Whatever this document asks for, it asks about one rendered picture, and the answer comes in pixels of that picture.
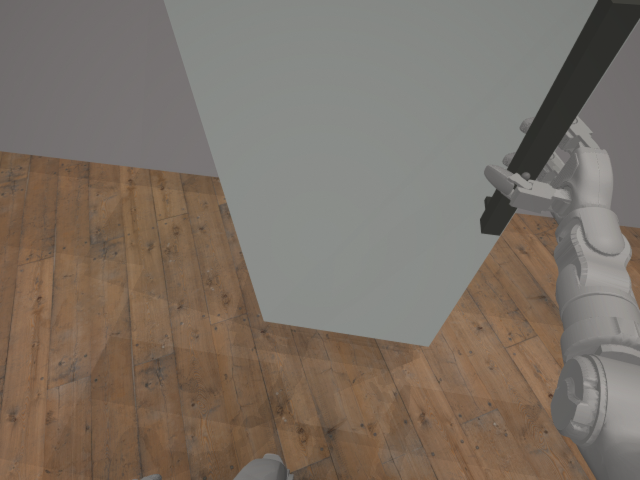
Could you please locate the handle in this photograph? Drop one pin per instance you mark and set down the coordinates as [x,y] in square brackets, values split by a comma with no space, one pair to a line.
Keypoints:
[604,33]

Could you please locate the robot left thigh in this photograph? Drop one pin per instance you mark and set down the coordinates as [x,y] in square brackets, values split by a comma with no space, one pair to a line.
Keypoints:
[264,469]

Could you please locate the robot right forearm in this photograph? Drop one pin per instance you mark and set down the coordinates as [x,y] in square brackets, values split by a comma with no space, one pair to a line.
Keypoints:
[597,306]

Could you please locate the right robot upper arm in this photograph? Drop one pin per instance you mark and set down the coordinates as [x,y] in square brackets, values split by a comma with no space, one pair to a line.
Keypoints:
[597,405]

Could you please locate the fridge door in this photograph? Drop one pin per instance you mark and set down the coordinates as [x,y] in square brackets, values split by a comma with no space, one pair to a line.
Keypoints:
[350,138]

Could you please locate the left robot shin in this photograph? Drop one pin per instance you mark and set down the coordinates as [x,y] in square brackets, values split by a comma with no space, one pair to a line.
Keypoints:
[274,457]

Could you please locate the right robot hand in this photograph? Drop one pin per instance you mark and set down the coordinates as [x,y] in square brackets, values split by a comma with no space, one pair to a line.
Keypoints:
[587,176]

